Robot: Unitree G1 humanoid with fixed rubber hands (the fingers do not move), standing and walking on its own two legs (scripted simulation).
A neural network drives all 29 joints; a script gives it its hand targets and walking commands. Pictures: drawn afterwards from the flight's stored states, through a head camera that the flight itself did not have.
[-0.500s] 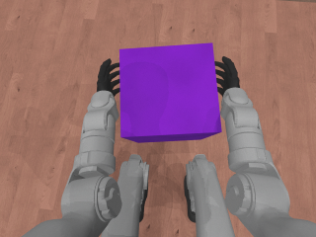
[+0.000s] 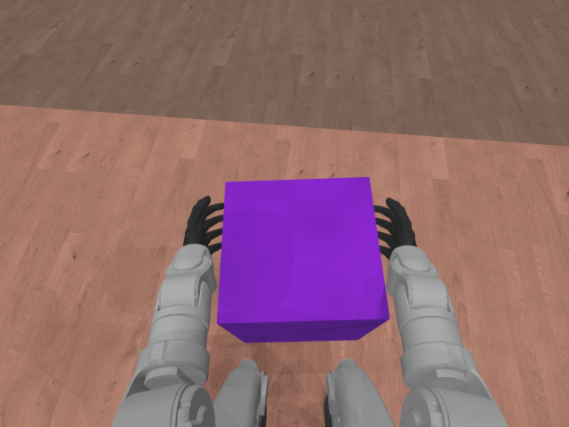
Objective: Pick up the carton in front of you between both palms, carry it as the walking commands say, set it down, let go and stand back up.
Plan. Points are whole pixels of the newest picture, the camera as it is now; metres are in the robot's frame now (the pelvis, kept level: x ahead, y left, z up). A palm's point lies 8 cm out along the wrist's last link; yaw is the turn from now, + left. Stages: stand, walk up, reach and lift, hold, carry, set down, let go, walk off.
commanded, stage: reach and lift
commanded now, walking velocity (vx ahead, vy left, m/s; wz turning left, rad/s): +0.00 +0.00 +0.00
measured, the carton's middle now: (299, 270) +0.36 +0.00 -0.10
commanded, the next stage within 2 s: hold in 1.54 s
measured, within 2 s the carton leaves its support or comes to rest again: neither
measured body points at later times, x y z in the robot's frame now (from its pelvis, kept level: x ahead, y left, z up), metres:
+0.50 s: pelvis +0.03 +0.00 +0.10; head +0.01 +0.00 +0.55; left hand +0.34 +0.15 +0.11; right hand +0.34 -0.15 +0.11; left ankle +0.05 +0.12 -0.63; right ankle +0.06 -0.12 -0.63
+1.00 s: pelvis +0.02 +0.00 +0.11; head +0.01 +0.00 +0.56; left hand +0.34 +0.15 +0.13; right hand +0.34 -0.15 +0.13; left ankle +0.05 +0.12 -0.63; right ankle +0.06 -0.12 -0.63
